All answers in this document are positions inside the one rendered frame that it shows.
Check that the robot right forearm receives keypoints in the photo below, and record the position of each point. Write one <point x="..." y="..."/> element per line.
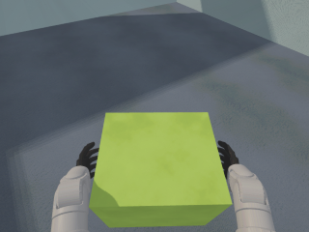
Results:
<point x="251" y="204"/>

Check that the carton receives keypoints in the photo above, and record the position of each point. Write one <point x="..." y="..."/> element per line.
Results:
<point x="158" y="169"/>

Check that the robot right hand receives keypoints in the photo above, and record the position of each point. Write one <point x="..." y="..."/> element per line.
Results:
<point x="229" y="157"/>

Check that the robot left hand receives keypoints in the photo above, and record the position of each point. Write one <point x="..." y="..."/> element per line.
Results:
<point x="85" y="158"/>

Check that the robot left forearm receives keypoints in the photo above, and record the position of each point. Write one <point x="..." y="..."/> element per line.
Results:
<point x="71" y="201"/>

